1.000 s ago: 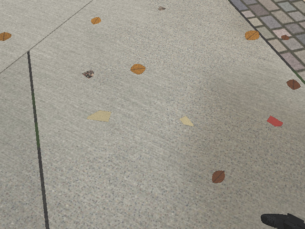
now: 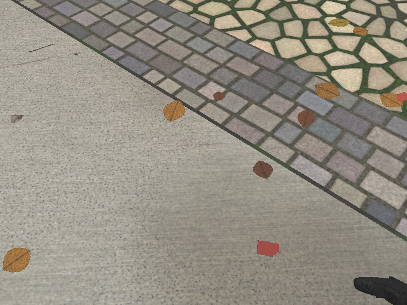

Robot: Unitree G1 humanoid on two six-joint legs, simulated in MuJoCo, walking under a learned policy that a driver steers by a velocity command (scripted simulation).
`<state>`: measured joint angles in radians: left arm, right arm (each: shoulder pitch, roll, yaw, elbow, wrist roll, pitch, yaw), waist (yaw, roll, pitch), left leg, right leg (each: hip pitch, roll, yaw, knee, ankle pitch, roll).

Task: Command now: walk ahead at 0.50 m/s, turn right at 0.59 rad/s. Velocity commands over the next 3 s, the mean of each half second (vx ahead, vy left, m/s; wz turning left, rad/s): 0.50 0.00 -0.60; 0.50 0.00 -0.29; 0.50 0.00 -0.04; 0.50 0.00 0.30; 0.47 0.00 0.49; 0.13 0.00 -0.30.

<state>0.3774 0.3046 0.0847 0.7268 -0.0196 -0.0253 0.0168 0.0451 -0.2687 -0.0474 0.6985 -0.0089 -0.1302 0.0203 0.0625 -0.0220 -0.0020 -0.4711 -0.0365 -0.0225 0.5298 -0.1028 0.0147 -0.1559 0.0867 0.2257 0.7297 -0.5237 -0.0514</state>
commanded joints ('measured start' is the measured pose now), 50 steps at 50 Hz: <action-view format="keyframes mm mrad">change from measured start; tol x16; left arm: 1 88 107 2 -89 -26 -26 2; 20 -372 23 -12 -227 -8 -9 -73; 25 75 201 83 -130 -3 14 -46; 32 -149 84 9 -163 24 -40 -40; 50 -5 153 20 14 5 -20 -4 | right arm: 1 290 -189 -67 -5 9 5 -2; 23 240 -260 -82 103 43 72 -35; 26 338 -56 -10 20 -19 47 -25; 46 -118 -96 -6 -62 18 19 27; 50 62 -148 -34 -23 13 13 26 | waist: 1 -121 257 -233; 4 -108 89 -16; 20 -147 89 84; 24 39 112 -86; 26 -30 -263 -256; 27 56 -159 -401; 30 -24 4 -98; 50 -85 -73 -38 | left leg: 1 751 451 -763 -235 -462 225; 6 355 286 -236 -320 -78 150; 19 495 308 136 -346 221 127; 24 495 284 240 115 792 62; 25 255 246 238 408 525 20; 26 -208 46 161 770 -455 -39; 27 -319 26 -65 884 -491 -27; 41 -129 126 5 122 248 -62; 47 -179 95 -5 -19 129 6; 50 81 26 61 -61 55 65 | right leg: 1 -644 -65 -21 582 -33 25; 15 -559 -195 -180 99 528 54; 20 -520 -164 -257 -64 468 7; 24 -91 -21 -347 -171 386 -98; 25 227 -89 -200 -185 412 -149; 26 551 -360 367 -255 301 -333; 27 595 -425 613 -414 127 -380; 34 -22 -271 58 -515 652 -244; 44 66 -260 -45 -522 529 -170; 50 203 -269 -51 -262 980 -106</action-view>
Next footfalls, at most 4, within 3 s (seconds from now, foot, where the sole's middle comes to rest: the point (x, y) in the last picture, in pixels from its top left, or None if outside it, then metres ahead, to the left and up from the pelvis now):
0.50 right None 0.38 -0.19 -0.76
1.02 left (257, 230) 0.75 -0.11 -0.76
1.54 right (348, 199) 0.90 -0.46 -0.76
2.08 left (303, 129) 1.25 -0.33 -0.76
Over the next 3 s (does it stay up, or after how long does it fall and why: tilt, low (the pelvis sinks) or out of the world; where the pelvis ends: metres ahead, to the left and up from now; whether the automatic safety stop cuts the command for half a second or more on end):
stays up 1.43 -0.42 0.01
